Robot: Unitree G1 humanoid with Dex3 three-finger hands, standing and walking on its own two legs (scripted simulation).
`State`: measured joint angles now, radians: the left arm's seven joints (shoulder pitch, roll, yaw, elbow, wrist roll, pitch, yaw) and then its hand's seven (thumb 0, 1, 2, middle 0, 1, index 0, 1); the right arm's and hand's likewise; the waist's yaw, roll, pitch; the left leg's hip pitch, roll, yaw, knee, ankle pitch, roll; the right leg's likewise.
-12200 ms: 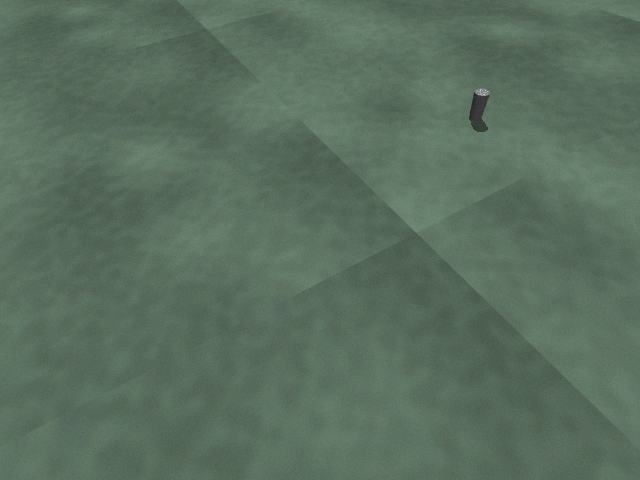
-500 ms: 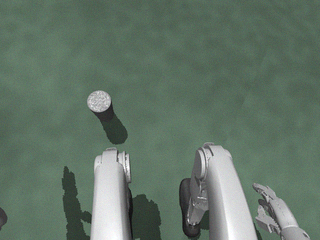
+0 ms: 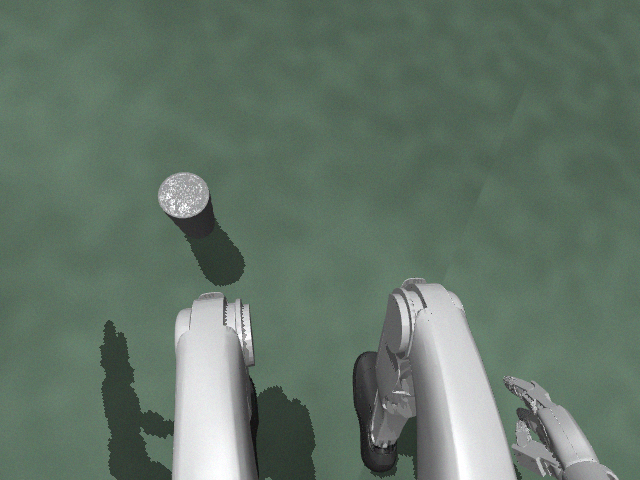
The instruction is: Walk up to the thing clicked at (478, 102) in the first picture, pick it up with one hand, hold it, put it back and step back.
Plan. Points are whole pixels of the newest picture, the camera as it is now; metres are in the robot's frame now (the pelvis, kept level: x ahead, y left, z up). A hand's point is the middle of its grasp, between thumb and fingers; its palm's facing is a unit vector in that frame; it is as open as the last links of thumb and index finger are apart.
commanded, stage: go down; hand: left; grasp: from the side
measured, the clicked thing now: (191, 210) +0.50 +0.22 -0.30
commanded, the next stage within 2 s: approach in 0.12 s
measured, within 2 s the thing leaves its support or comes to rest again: neither
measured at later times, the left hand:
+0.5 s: hand out of the picture +0.42 +0.39 -0.06, palm faces +0.18 -0.98 -0.01, open 17.5 cm
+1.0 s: hand (150, 232) +0.44 +0.27 -0.24, palm faces +0.09 -1.00 +0.04, open 17.6 cm
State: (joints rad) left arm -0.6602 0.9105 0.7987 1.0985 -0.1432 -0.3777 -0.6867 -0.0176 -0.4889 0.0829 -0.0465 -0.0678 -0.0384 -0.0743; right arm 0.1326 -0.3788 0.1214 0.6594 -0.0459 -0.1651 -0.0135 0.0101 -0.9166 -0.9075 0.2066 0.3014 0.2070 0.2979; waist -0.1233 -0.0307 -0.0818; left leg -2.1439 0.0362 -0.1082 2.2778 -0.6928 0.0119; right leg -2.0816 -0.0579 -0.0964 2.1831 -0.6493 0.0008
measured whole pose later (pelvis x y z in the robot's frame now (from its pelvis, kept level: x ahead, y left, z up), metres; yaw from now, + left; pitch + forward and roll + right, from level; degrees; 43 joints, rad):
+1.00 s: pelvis -0.01 +0.01 -0.08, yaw -8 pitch +17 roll -15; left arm -0.69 0.87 0.66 1.46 -0.15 -0.93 -0.44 -0.02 -0.60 0.04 -0.06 -0.08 -0.05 -0.09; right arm -0.11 -0.39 0.43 0.59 -0.27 -0.07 0.08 0.01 -0.94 -0.91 0.21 0.30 0.21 0.30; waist -0.26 -0.22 0.24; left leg -2.23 0.05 -0.28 2.62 -0.72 0.02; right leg -2.11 0.00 -0.22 2.39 -0.60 0.04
